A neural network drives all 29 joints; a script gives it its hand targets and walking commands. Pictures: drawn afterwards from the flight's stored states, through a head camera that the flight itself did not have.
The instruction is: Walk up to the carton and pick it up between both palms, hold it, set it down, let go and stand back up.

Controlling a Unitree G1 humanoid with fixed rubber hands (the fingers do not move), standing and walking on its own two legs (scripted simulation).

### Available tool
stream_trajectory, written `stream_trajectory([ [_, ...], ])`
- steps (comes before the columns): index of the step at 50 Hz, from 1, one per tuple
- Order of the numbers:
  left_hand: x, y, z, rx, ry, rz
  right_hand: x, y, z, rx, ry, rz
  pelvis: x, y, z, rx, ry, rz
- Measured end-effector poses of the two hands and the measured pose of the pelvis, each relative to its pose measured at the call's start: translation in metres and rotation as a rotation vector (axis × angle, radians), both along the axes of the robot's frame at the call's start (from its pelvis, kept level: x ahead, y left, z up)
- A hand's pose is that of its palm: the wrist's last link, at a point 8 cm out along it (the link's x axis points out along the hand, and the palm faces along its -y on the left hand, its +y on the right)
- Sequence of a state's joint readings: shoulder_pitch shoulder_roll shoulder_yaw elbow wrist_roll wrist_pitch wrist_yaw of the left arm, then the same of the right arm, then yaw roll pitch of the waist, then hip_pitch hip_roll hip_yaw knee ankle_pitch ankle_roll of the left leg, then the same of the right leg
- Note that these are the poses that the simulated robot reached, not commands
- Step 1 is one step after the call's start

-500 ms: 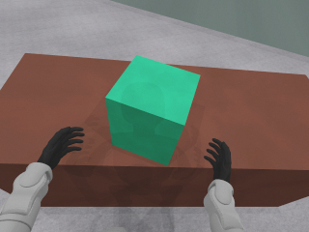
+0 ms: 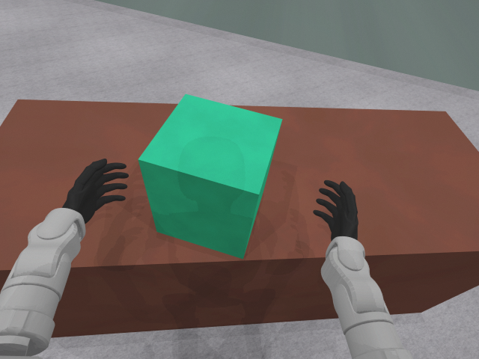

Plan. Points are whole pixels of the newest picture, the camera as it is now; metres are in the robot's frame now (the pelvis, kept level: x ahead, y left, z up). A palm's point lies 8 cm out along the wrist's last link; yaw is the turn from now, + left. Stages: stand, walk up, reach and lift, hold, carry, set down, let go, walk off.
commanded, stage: reach and lift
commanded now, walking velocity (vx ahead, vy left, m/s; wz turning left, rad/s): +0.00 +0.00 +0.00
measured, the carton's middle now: (215, 179) +0.46 +0.02 -0.03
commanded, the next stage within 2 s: none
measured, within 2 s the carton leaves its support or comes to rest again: neither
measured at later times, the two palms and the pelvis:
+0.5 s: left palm (101, 150) +0.42 +0.22 +0.10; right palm (349, 193) +0.34 -0.20 +0.09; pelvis +0.02 -0.02 +0.00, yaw +0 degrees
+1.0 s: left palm (123, 109) +0.47 +0.18 +0.14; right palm (351, 155) +0.38 -0.20 +0.13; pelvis +0.00 -0.01 +0.00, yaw +1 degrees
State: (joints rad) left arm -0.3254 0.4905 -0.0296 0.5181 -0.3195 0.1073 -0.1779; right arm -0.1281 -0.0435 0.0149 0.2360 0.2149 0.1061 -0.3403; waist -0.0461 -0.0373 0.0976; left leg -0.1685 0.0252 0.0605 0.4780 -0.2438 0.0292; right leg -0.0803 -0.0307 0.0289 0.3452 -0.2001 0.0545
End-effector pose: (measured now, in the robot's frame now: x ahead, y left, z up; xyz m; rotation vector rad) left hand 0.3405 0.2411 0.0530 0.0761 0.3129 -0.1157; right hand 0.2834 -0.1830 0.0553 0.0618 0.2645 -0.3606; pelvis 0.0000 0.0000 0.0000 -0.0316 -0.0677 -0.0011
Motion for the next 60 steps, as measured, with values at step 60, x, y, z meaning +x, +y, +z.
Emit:
stream_trajectory([
  [60, 0.147, -0.062, 0.107, -0.024, -0.073, -0.006, 0.119, -0.012, 0.097, -0.045, -0.033, -0.004, 0.006, -0.012, 0.003, -0.004, 0.173, 0.021],
])
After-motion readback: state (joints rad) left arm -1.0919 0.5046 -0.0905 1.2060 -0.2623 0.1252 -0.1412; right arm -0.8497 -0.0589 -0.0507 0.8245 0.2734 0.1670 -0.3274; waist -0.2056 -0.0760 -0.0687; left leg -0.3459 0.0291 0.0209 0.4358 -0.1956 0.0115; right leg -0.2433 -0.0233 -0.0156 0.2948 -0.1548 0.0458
